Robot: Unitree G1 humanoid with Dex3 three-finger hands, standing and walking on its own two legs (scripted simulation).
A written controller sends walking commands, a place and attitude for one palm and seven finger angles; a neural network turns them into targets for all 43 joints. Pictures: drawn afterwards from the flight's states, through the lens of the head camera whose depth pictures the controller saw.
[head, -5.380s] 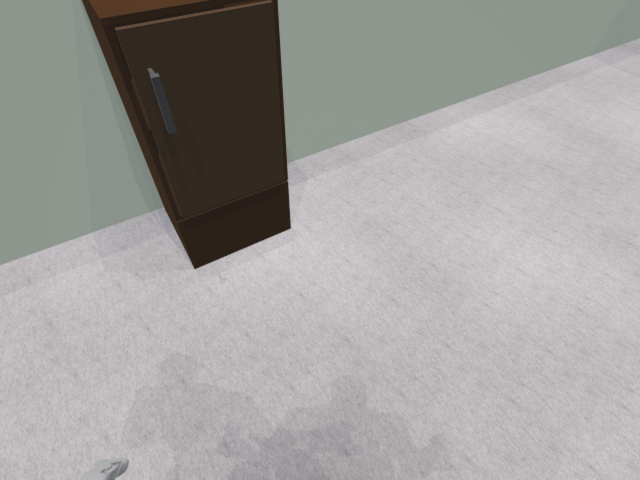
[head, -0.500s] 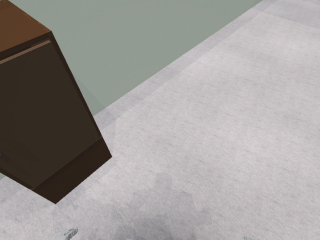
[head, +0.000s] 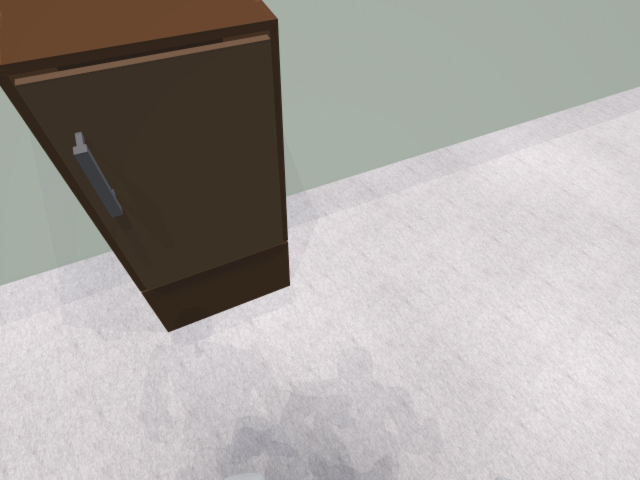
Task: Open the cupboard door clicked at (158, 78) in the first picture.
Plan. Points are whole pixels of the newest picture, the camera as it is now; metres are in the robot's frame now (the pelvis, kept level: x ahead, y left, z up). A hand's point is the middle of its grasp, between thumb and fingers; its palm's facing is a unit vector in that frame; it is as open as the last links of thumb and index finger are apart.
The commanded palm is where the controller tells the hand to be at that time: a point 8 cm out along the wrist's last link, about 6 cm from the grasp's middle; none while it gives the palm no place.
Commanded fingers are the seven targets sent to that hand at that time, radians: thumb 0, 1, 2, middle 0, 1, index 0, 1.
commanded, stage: turn to face it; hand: left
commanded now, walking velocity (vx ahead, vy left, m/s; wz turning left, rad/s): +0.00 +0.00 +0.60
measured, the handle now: (98, 176) +0.57 +0.43 -0.03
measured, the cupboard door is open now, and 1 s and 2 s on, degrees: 0 0 0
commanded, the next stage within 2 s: take the last steps up to it in 0.68 s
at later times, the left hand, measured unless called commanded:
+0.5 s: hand out of the picture +0.05 +0.19 -0.12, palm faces +0.28 -0.91 -0.31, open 7.4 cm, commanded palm none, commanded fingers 0.00 0.90 0.90 -0.20 -0.30 -0.20 -0.30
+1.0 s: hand out of the picture -0.11 +0.20 -0.16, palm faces +0.46 -0.87 -0.19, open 7.4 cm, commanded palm none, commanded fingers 0.00 0.90 0.90 -0.20 -0.30 -0.20 -0.30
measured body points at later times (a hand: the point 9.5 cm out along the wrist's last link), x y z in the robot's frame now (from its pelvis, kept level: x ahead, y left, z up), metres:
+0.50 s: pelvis -0.01 -0.04 +0.02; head +0.03 -0.06 +0.46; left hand +0.03 +0.24 -0.10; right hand +0.13 -0.27 -0.15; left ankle -0.04 +0.09 -0.65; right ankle +0.02 -0.14 -0.72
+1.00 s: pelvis -0.03 +0.02 +0.03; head -0.03 +0.05 +0.47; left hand -0.14 +0.25 -0.14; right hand +0.15 -0.16 -0.10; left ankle -0.07 +0.09 -0.72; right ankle +0.01 -0.13 -0.64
